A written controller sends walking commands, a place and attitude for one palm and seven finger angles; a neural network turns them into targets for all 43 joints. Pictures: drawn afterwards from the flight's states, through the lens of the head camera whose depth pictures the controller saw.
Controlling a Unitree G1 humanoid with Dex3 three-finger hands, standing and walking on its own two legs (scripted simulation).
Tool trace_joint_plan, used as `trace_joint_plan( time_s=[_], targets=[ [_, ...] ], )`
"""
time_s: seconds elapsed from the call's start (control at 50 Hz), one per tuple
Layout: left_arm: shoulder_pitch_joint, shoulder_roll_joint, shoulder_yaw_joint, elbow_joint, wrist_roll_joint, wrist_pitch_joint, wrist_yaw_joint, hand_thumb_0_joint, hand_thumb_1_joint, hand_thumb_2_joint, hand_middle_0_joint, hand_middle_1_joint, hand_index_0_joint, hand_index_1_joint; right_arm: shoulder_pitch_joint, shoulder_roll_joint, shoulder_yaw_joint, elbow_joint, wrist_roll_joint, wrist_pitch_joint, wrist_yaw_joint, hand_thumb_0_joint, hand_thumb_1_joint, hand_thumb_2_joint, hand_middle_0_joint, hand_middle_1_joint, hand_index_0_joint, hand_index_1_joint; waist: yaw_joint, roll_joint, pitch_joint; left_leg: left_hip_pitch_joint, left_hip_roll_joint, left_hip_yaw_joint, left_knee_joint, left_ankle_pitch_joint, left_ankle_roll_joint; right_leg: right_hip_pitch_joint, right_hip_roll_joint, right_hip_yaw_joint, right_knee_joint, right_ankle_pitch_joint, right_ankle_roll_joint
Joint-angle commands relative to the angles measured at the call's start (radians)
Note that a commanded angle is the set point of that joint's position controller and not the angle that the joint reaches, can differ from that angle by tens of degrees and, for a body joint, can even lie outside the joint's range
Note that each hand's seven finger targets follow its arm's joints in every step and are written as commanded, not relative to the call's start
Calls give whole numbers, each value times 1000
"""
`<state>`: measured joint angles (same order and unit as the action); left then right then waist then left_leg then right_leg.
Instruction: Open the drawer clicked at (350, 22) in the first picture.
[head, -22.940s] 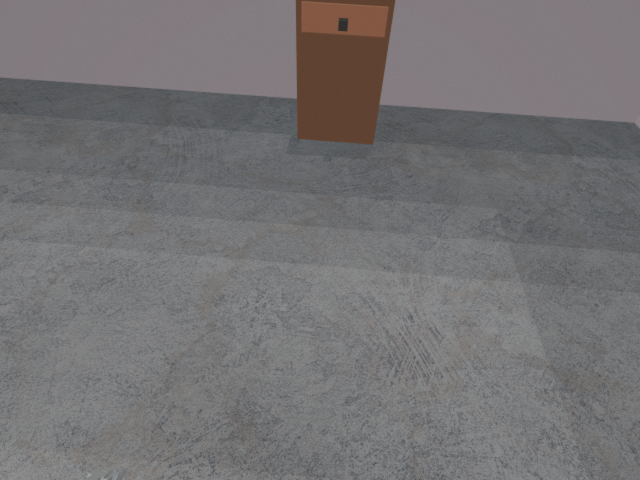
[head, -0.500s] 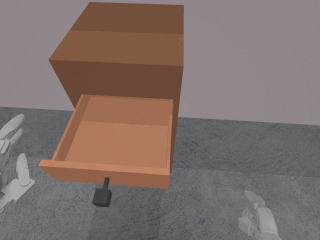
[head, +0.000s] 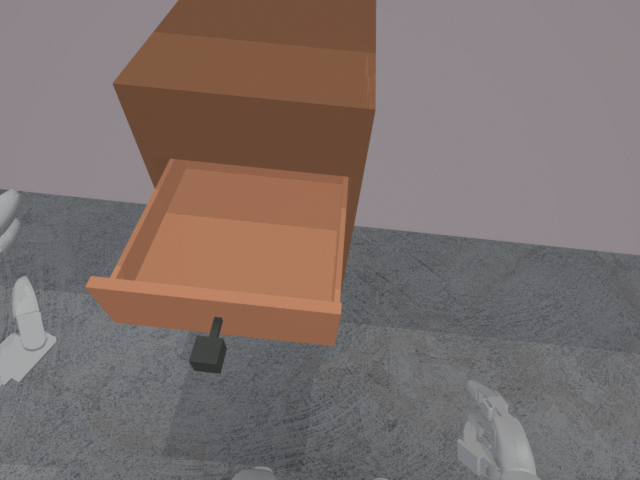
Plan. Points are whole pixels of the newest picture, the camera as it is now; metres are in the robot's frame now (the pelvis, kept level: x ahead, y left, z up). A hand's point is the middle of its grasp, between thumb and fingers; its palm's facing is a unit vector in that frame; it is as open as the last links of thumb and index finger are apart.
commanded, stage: step back with the hand held close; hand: left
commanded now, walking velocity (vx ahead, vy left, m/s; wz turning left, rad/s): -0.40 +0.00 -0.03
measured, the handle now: (212, 342) +0.32 +0.19 -0.12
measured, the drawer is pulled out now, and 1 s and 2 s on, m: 0.30 0.30 0.30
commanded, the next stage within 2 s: stop stepping back and stand still in 0.48 s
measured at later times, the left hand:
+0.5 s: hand (85, 415) +0.14 +0.19 +0.17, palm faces +0.20 -0.84 -0.51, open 7.4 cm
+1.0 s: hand out of the picture +0.00 +0.17 +0.19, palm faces +0.32 -0.79 -0.53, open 7.4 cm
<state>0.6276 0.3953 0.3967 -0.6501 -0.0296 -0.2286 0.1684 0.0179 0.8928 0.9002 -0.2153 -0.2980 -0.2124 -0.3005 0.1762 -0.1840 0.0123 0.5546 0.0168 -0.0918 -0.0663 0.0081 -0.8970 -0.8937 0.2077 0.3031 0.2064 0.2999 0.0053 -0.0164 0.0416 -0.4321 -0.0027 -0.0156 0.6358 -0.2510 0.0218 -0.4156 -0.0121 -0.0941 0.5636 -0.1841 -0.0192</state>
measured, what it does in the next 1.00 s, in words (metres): walks backwards: right foot, then left foot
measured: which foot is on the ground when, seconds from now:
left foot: down 0.00-0.52, up 0.54-0.74, down 0.76-1.00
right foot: down 0.00-0.14, up 0.16-0.46, down 0.48-1.00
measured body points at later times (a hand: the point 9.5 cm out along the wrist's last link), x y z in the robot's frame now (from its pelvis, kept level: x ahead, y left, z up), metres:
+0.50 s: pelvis -0.08 -0.03 +0.00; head +0.00 -0.01 +0.44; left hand +0.13 +0.23 +0.20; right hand +0.13 -0.24 -0.08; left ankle +0.04 +0.11 -0.73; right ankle -0.18 -0.14 -0.73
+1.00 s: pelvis -0.18 -0.07 +0.01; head -0.15 -0.06 +0.46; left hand -0.02 +0.21 +0.22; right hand -0.01 -0.29 -0.08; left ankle -0.19 +0.04 -0.71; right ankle -0.18 -0.14 -0.73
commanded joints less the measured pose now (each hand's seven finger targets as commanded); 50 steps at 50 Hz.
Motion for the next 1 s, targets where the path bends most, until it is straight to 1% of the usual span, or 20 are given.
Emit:
trace_joint_plan(
  time_s=[0.0, 0.06, 0.14, 0.2, 0.26, 0.46, 0.48, 0.52, 0.54, 0.56, 0.6, 0.64, 0.7, 0.74, 0.78, 0.84, 0.88, 0.92, 0.94, 0.98],
  targets=[
    [-28, 143, 86, -206, -13, -55, 25, 0, 900, 900, -200, -300, -200, -300, -69, -141, -75, -109, -6, -50, -6, 0, -900, -900, 200, 300, 200, 300, -19, -109, -144, 99, -14, -12, 129, -145, -12, -29, -274, 310, -310, -196, -104],
    [4, 148, 106, -198, -13, -39, 28, 0, 900, 900, -200, -300, -200, -300, -88, -126, -66, -94, -13, -28, -9, 0, -900, -900, 200, 300, 200, 300, -22, -81, -157, 146, 11, -32, -23, -89, -7, -4, -230, 198, -231, -71, -79],
    [22, 183, 152, -249, 15, -63, 17, 0, 900, 900, -200, -300, -200, -300, -128, -141, -77, -140, -14, -51, -18, 0, -900, -900, 200, 300, 200, 300, -13, 342, -157, -207, 316, -354, -447, -54, 116, 248, 33, 81, 336, -223, 32],
    [69, 144, 125, -262, -13, -61, 21, 0, 900, 900, -200, -300, -200, -300, -75, -123, -90, -100, -32, -81, -13, 0, -900, -900, 200, 300, 200, 300, 1, 149, -217, 150, 313, -268, -257, 541, 144, -17, 20, 140, 431, -335, 24],
    [71, 111, 77, -271, -16, -54, 5, 0, 900, 900, -200, -300, -200, -300, -74, -128, -81, -72, -27, -95, 8, 0, -900, -900, 200, 300, 200, 300, -1, 211, -251, 331, 272, -186, -221, 739, 118, -30, 23, 89, 308, -286, 32],
    [89, 197, 172, -273, -73, -71, -60, 0, 900, 900, -200, -300, -200, -300, -148, -150, -57, -105, -9, -84, 26, 0, -900, -900, 200, 300, 200, 300, 31, 193, -281, 248, 201, -131, -193, 391, 63, 254, 14, 43, -218, -18, 19],
    [81, 218, 185, -288, -70, -84, -66, 0, 900, 900, -200, -300, -200, -300, -145, -143, -59, -116, -5, -69, 29, 0, -900, -900, 200, 300, 200, 300, 29, 124, -289, 233, 157, -74, -120, 311, 33, 271, -25, 55, -269, 80, 9],
    [82, 207, 168, -232, -60, -82, -68, 0, 900, 900, -200, -300, -200, -300, -135, -138, -89, -132, 41, -53, 22, 0, -900, -900, 200, 300, 200, 300, 11, -276, -253, 128, -59, 60, 298, -131, -45, 174, -259, 200, -291, 518, -79],
    [98, 238, 211, -183, -58, -70, -53, 0, 900, 900, -200, -300, -200, -300, -175, -132, -88, -151, 51, -46, 14, 0, -900, -900, 200, 300, 200, 300, 25, -281, -239, 1, -86, 11, 538, -282, -39, 134, -344, 286, -251, 665, -138],
    [139, 195, 186, -118, -52, -48, -42, 0, 900, 900, -200, -300, -200, -300, -187, -73, -57, -139, 28, -33, 1, 0, -900, -900, 200, 300, 200, 300, 10, -230, -191, -139, -55, -17, 597, -343, -41, 242, -358, 247, -182, 845, -173],
    [133, 135, 135, -83, -17, -30, -18, 0, 900, 900, -200, -300, -200, -300, -174, -49, -19, -136, 9, 3, -18, 0, -900, -900, 200, 300, 200, 300, -36, -103, -163, -152, -13, 9, 448, -307, -41, 344, -296, 170, -129, 903, -134],
    [79, 143, 116, -118, -6, -30, 5, 0, 900, 900, -200, -300, -200, -300, -172, -79, -17, -145, 14, -1, -33, 0, -900, -900, 200, 300, 200, 300, -50, -107, -149, -73, -4, 26, 138, -273, -20, 406, -277, 165, -66, 982, -102],
    [68, 146, 84, -238, -9, -21, 26, 0, 900, 900, -200, -300, -200, -300, -107, -124, -45, -148, 8, -13, -33, 0, -900, -900, 200, 300, 200, 300, -59, -19, -219, 211, 7, 87, -333, 203, -6, 418, -203, 118, 63, 793, -30],
    [78, 175, 89, -308, -10, -17, 28, 0, 900, 900, -200, -300, -200, -300, -83, -152, -80, -169, 23, -34, -19, 0, -900, -900, 200, 300, 200, 300, -17, 140, -214, 461, 224, -53, -267, 736, 50, 152, -99, 75, 134, 139, 16],
    [101, 194, 119, -324, 4, -23, 26, 0, 900, 900, -200, -300, -200, -300, -59, -125, -71, -154, 4, -55, 4, 0, -900, -900, 200, 300, 200, 300, -25, 252, -201, 514, 234, -127, -185, 920, 70, 12, -45, 38, 83, -202, 15],
    [127, 218, 169, -325, -4, -30, 19, 0, 900, 900, -200, -300, -200, -300, -73, -131, -59, -137, 0, -58, 15, 0, -900, -900, 200, 300, 200, 300, -17, 220, -168, 315, 203, -101, -184, 639, 49, 196, -57, 45, -63, -111, 7],
    [143, 167, 155, -203, -29, -35, 10, 0, 900, 900, -200, -300, -200, -300, -73, -141, -63, -121, 21, -50, 16, 0, -900, -900, 200, 300, 200, 300, -24, 44, -136, 119, 132, -60, -139, 214, 31, 358, -94, 107, -189, 97, 0],
    [129, 155, 147, -114, -44, -32, 1, 0, 900, 900, -200, -300, -200, -300, -44, -149, -78, -115, 30, -33, 18, 0, -900, -900, 200, 300, 200, 300, -43, -160, -111, 75, -8, 22, 72, -151, -4, 238, -262, 363, -361, -60, -71],
    [118, 145, 133, -85, -45, -27, -3, 0, 900, 900, -200, -300, -200, -300, -43, -154, -83, -116, 29, -21, 19, 0, -900, -900, 200, 300, 200, 300, -35, -161, -80, 42, -17, 21, 185, -213, -7, 187, -314, 434, -410, -180, -107],
    [51, 130, 106, -49, -24, -25, -7, 0, 900, 900, -200, -300, -200, -300, -55, -139, -69, -98, 13, -17, 18, 0, -900, -900, 200, 300, 200, 300, -42, -137, -60, 12, 22, -3, 193, -209, 5, 161, -314, 364, -377, -215, -131]
  ],
)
